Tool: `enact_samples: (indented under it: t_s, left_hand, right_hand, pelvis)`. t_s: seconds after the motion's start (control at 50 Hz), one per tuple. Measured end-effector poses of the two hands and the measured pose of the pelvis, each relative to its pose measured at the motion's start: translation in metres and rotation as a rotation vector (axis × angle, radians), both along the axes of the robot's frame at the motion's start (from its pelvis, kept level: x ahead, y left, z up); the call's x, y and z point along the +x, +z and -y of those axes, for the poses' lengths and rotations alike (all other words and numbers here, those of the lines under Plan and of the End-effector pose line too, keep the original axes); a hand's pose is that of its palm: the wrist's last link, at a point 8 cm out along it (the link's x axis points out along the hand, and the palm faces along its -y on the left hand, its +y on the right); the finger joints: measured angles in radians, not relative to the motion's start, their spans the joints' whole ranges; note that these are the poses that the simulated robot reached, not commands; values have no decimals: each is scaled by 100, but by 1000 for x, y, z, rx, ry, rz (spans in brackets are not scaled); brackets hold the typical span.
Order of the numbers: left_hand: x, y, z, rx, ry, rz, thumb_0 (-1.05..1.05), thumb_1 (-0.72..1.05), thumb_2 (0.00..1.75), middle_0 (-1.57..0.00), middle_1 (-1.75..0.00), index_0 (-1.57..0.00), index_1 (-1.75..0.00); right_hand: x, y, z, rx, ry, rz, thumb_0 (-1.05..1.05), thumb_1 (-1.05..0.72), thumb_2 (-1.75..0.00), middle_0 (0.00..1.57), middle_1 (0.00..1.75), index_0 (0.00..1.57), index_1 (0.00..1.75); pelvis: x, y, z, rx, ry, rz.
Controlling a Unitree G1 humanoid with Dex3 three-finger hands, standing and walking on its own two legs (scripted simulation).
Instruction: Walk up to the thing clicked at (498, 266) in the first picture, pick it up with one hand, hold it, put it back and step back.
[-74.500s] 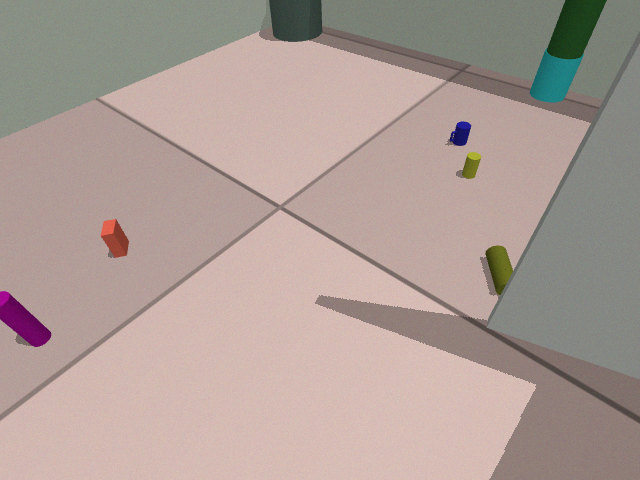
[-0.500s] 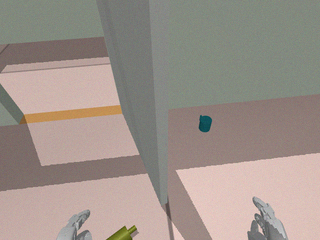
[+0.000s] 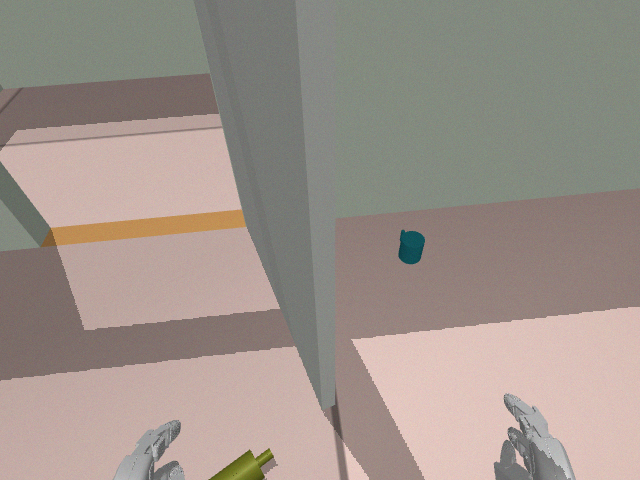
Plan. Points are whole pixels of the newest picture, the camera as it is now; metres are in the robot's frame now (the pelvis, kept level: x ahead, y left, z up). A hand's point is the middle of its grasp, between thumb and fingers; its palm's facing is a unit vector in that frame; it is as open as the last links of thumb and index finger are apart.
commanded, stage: home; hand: left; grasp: from above
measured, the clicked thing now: out of the picture +0.30 +0.26 -0.67
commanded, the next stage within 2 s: stand in 0.16 s
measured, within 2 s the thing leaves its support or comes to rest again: neither
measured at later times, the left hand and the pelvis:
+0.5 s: hand out of the picture +0.13 +0.24 -0.10, palm faces +0.03 -0.94 -0.33, open 7.4 cm; pelvis +0.00 +0.00 +0.02, yaw +1 degrees
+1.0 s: hand out of the picture +0.04 +0.24 -0.11, palm faces +0.08 -0.94 -0.33, open 7.4 cm; pelvis +0.00 +0.00 +0.06, yaw +3 degrees
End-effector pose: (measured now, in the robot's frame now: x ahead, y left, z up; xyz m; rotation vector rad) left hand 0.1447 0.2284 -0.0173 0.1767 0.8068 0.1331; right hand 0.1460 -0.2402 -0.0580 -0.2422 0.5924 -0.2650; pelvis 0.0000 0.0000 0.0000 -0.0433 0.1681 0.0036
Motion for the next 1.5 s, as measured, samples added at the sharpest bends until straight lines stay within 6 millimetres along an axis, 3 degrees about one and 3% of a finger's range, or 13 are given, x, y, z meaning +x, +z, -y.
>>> enact_samples:
  t_s: [0.26, 0.36, 0.5, 0.62, 0.76, 0.92, 1.5]
  left_hand:
    - [-2, 0, 0, 1, -2, 1, 1, 91, 90, -21, -30, -20, -30]
    - [2, -24, -19, 103, -45, 23, 1, 90, 90, -21, -30, -20, -30]
    - [-30, -48, -54, 126, 15, -142, 1, 91, 90, -21, -30, -20, -30]
    - [-65, -58, -67, 127, 77, -276, 1, 91, 90, -21, -30, -20, -30]
    - [-94, -60, -65, 107, 122, -367, 1, 91, 90, -21, -30, -20, -30]
    - [-111, -56, -60, 94, 140, -419, 1, 91, 90, -21, -30, -20, -30]
    - [-120, -40, -58, 105, 158, -455, 1, 91, 90, -21, -30, -20, -30]
  right_hand:
    - [-2, 2, 2, -5, -4, 6, 2, -91, -90, 21, 30, 20, 30]
    - [-13, -17, 10, -62, 168, -278, 1, -91, -90, 21, 30, 20, 30]
    - [-38, -16, 33, -35, 110, -454, 1, -91, -90, 21, 30, 21, 30]
    - [-50, -13, 40, -31, 56, -529, 1, -91, -90, 21, 30, 20, 30]
    - [-50, -12, 34, -7, 48, -565, 1, -91, -90, 20, 30, 20, 30]
    - [-48, -8, 27, 22, 57, -578, 1, -91, -90, 21, 30, 20, 30]
    - [-77, -1, 54, 13, 31, -667, 1, -91, -90, 20, 30, 20, 30]
  pelvis:
    - [-3, 0, 1, -1, 1, 1]
    - [-8, 10, 0, 36, 12, 91]
    - [-4, 24, -5, 39, 6, 135]
    - [2, 32, -7, 32, 16, 162]
    - [4, 42, -6, 29, 32, 190]
    - [2, 52, -4, 29, 46, 214]
    - [-5, 66, 10, 39, 61, 236]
